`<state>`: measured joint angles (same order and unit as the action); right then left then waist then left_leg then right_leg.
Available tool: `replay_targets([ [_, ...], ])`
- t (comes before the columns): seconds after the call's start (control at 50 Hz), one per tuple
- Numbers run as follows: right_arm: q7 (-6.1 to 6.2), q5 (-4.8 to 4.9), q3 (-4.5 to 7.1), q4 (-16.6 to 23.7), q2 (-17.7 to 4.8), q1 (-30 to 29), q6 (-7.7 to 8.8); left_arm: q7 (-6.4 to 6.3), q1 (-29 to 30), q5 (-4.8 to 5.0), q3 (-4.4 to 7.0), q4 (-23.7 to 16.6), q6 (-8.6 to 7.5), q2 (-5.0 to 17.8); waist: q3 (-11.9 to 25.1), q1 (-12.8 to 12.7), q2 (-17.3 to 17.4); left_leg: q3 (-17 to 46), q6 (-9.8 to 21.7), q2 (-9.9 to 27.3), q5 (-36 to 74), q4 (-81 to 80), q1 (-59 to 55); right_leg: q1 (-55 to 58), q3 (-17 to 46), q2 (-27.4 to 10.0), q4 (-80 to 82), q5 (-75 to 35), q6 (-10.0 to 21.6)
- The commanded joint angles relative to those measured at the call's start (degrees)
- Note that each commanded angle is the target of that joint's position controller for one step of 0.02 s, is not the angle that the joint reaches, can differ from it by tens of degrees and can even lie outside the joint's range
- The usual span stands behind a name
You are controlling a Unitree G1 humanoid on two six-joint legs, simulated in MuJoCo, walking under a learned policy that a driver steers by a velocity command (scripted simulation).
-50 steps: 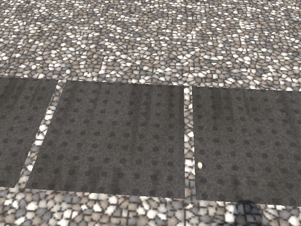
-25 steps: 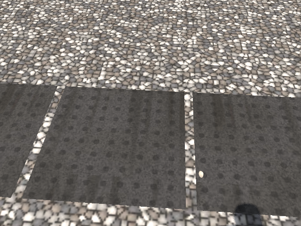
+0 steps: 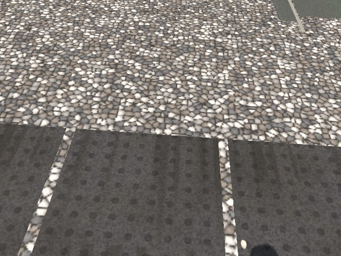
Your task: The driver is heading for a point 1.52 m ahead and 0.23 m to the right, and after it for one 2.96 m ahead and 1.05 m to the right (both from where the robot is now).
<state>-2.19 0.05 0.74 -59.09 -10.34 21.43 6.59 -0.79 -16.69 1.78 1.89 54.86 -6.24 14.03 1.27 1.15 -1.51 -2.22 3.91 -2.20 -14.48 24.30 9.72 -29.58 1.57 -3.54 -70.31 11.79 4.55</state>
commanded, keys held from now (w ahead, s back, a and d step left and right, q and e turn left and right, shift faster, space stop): w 1.00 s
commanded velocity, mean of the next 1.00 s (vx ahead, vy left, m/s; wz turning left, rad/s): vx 0.49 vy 0.00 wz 0.00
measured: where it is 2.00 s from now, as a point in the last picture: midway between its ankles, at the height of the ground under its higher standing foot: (173, 159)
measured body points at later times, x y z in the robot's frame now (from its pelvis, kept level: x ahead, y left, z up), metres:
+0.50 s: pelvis +0.28 -0.03 -0.01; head +0.31 -0.03 +0.43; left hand +0.43 +0.22 -0.13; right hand +0.25 -0.28 -0.16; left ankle +0.10 +0.10 -0.63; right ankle +0.36 -0.11 -0.74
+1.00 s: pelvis +0.56 +0.04 -0.02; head +0.59 +0.06 +0.43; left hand +0.55 +0.30 -0.17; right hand +0.72 -0.21 -0.12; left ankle +0.64 +0.13 -0.74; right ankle +0.40 -0.11 -0.67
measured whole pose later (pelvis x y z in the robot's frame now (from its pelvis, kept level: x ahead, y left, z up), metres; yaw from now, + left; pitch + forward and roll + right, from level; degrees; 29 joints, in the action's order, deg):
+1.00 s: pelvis +0.56 +0.04 -0.02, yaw +0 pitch +2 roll -1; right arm -1.6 0.4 2.7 -48.3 -13.6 5.7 6.6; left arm 0.3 -19.8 1.4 2.1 57.9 -5.2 15.0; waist -1.4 -1.6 -0.8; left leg -2.7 3.2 0.4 -8.9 32.4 26.0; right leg -14.7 1.8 0.1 -58.7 26.0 2.2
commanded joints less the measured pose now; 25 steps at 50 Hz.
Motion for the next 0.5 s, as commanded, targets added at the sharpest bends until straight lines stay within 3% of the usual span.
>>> replay_targets([
  [0.02, 0.60, -0.17, 0.24, 0.63, -4.88, 3.58, 0.34, 0.23, -2.94, -0.42, 1.39, -1.24, 0.70, 2.95, -6.22, -1.74, 5.29, 12.10, 5.32, 12.09, 16.10, -16.13, -3.44, -10.10, 0.44, -3.59, 3.76, -5.55, 0.02],
  [0.08, 1.76, -0.60, 0.55, 0.20, -7.13, 6.57, -0.20, 0.55, 6.04, -0.99, 1.15, -4.67, 0.90, 1.55, -6.53, -0.17, 3.98, 11.24, 5.99, 13.59, 22.18, -16.99, -7.13, -16.75, -0.05, -3.91, 11.49, -10.04, -1.55],
  [0.16, 2.95, -0.25, 0.75, 0.84, -7.76, 7.65, -0.72, 1.31, 16.85, -0.71, 0.62, -8.40, 0.37, 1.21, -7.89, 2.03, 4.40, 8.60, 5.21, 12.71, 21.06, -19.38, -7.44, -15.24, -1.87, -2.14, 27.06, -17.05, -2.66],
  [0.28, 3.31, 0.36, 1.40, -0.66, -8.22, 11.92, -1.47, 3.17, 26.08, -0.15, -0.14, -12.06, -0.56, 1.13, -10.00, 3.30, 4.92, 6.76, 5.64, 14.85, 25.46, -17.12, -16.30, -14.37, -3.38, 0.23, 38.64, -16.02, -0.92],
  [0.3, 3.35, 0.30, 1.61, -0.57, -8.66, 11.61, -1.68, 3.53, 26.59, -0.10, -0.15, -12.59, -0.84, 1.33, -9.61, 2.76, 5.17, 6.36, 5.58, 15.32, 29.38, -15.53, -17.69, -13.11, -3.86, 0.85, 39.74, -14.40, -0.18],
  [0.34, 3.36, -0.16, 2.05, 0.18, -10.17, 9.91, -1.98, 3.72, 23.16, -0.17, 0.64, -12.34, -1.18, 3.19, -5.52, -0.19, 7.36, 5.66, 4.77, 15.55, 48.09, -9.18, -19.61, -4.91, -5.83, 3.84, 40.42, -10.33, 1.66],
  [0.36, 3.31, -0.47, 2.29, 0.42, -10.89, 9.23, -2.30, 3.45, 18.16, -0.13, 1.53, -11.21, -1.17, 5.04, -1.63, -2.86, 9.25, 5.38, 4.24, 15.18, 58.67, -3.05, -20.49, 1.74, -6.93, 5.89, 40.20, -8.35, 2.81],
  [0.38, 3.08, -0.76, 2.24, 1.02, -11.07, 7.40, -2.70, 3.03, 7.82, 0.01, 2.91, -8.29, -1.10, 7.68, 4.09, -8.01, 9.88, 3.92, 2.95, 13.14, 63.18, 8.48, -17.36, 14.75, -7.18, 7.00, 41.98, -9.86, 4.63],
  [0.4, 2.67, -1.19, 1.60, 2.74, -10.33, 5.31, -2.41, 2.34, -4.31, -0.70, 4.02, -5.38, -0.72, 11.09, 12.19, -12.71, 7.52, 3.70, 1.64, 11.03, 49.36, 24.71, -3.20, 35.38, 2.40, -1.55, 39.97, -9.75, 8.26],
  [0.42, 1.61, -1.05, -0.75, 3.04, -1.33, 13.18, -1.13, 2.23, -10.88, -2.32, 4.99, -3.82, -0.44, 15.47, 22.60, -8.43, -8.25, 3.88, -2.38, -0.70, 3.68, 49.57, 21.39, 58.53, 31.70, -18.14, 42.63, -2.34, 18.97],
  [0.44, 1.18, 0.61, -0.15, 1.84, -4.59, 12.11, 0.83, 2.26, -10.28, -2.20, 3.62, -2.81, -0.29, 10.33, 23.98, -9.43, -7.83, 12.81, -0.80, -1.86, -15.81, 58.40, 28.50, 57.55, 43.57, -19.68, 51.67, 1.34, 19.17],
  [0.46, 1.13, 2.41, 1.14, 4.73, -9.14, 5.07, 1.72, 2.19, -3.33, -1.39, 2.74, -3.60, -0.35, 7.65, 11.59, -7.39, -6.84, 10.95, 0.26, 2.35, -12.31, 58.73, 33.02, 46.73, 33.02, -17.24, 53.85, 0.94, 15.14],
  [0.48, 1.60, 2.68, 1.40, 6.27, -10.14, 0.16, 1.89, 2.40, 3.19, -1.17, 1.86, -4.95, -0.51, 5.15, 5.55, -5.08, -1.21, 8.85, 0.31, 5.81, -6.28, 55.73, 30.80, 35.20, 23.70, -14.86, 56.21, -4.13, 12.75],
  [0.5, 2.21, 2.14, 1.93, 6.50, -9.81, -1.54, 1.37, 2.94, 6.28, -1.56, 1.12, -5.32, -0.74, 3.07, 2.09, -2.84, 1.90, 7.43, 0.00, 7.59, -3.35, 52.42, 27.99, 26.68, 17.70, -12.32, 58.17, -8.51, 11.13],
])
Velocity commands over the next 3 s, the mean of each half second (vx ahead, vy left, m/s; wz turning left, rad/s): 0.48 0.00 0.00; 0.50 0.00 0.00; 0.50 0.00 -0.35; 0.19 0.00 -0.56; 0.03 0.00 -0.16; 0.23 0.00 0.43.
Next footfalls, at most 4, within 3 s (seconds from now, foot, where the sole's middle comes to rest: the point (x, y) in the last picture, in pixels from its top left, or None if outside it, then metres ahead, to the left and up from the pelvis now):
0.40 right None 0.40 -0.11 -0.78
0.92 left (134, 225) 0.68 0.14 -0.78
1.52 right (190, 170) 0.97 -0.12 -0.78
2.00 left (164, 139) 1.17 0.01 -0.78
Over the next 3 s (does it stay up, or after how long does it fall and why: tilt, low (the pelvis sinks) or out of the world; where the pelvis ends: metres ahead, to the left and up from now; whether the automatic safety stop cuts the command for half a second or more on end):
stays up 1.13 -0.04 0.01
